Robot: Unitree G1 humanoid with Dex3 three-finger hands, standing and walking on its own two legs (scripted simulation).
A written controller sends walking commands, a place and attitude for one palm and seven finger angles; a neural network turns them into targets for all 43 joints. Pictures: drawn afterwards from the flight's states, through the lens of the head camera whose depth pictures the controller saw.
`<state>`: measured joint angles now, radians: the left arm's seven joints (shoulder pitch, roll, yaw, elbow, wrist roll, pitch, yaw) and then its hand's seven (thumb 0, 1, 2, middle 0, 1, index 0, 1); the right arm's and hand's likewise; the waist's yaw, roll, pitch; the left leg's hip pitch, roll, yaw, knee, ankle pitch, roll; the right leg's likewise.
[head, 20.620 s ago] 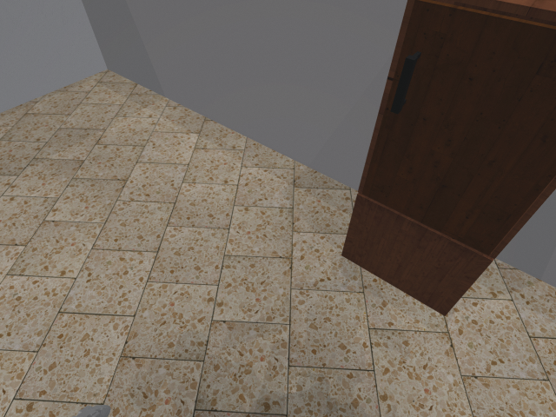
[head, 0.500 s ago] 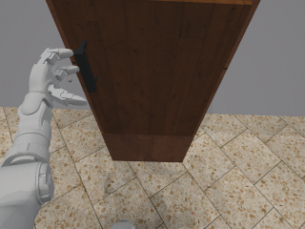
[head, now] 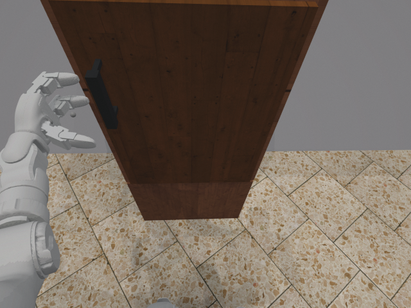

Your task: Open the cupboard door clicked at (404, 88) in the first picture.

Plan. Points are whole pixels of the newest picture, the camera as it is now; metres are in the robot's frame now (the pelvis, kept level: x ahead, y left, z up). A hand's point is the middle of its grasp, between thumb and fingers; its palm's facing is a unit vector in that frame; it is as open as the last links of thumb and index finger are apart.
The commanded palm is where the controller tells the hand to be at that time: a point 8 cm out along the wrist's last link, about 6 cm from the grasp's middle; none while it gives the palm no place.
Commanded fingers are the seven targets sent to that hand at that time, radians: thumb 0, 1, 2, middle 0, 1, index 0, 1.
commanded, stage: move the hooked fingers beside the handle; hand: left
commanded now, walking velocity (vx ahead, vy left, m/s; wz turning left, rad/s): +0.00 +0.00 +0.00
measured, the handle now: (105, 95) +0.50 +0.19 +0.11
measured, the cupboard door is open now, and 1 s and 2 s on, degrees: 0 0 0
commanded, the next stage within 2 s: slide the fingers in behind the handle in 0.82 s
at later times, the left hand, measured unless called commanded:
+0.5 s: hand (69, 111) +0.46 +0.25 +0.12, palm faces +0.01 -1.00 +0.02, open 14.0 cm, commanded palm +0.43 +0.30 +0.11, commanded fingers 0.00 -0.50 0.30 -0.30 -1.20 -0.30 -1.20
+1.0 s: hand (74, 110) +0.46 +0.24 +0.12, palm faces +0.02 -1.00 +0.00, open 14.0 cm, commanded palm +0.43 +0.29 +0.12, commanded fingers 0.00 -0.50 0.30 -0.30 -1.20 -0.30 -1.20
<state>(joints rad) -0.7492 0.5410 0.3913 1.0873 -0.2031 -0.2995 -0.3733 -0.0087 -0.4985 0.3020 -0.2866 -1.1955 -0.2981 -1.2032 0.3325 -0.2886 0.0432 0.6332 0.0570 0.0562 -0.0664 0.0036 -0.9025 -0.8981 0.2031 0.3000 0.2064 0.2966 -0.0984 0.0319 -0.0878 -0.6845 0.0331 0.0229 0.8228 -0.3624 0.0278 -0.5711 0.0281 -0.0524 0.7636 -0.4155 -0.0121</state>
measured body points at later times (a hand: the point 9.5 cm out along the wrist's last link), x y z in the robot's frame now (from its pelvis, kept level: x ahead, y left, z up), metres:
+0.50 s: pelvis +0.00 +0.01 +0.00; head +0.07 +0.03 +0.44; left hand +0.45 +0.30 +0.12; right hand +0.04 -0.27 -0.11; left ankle +0.02 +0.10 -0.70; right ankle -0.03 -0.11 -0.70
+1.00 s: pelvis +0.00 +0.01 +0.00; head +0.07 +0.02 +0.44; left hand +0.45 +0.29 +0.12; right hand +0.05 -0.26 -0.11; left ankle +0.02 +0.10 -0.70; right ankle -0.03 -0.11 -0.70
